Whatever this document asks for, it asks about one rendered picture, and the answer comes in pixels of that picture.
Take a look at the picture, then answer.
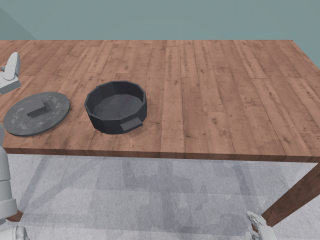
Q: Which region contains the knob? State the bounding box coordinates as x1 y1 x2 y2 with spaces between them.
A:
23 97 47 117

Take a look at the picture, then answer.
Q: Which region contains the lid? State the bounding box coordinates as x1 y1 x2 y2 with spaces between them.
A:
3 91 71 137

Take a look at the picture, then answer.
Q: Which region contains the robot left hand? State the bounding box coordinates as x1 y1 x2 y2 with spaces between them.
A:
0 52 22 95

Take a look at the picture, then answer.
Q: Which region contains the left robot upper arm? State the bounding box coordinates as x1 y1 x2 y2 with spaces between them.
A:
0 225 30 240

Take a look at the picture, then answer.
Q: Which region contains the robot right hand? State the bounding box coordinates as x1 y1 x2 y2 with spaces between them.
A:
242 211 278 240

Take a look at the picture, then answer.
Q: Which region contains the pot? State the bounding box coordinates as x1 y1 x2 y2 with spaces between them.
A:
84 80 147 135

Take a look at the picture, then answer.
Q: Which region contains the robot left forearm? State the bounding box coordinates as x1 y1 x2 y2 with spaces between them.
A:
0 123 18 225

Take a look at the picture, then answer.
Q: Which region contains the table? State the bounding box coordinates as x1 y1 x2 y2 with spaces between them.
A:
0 40 320 233

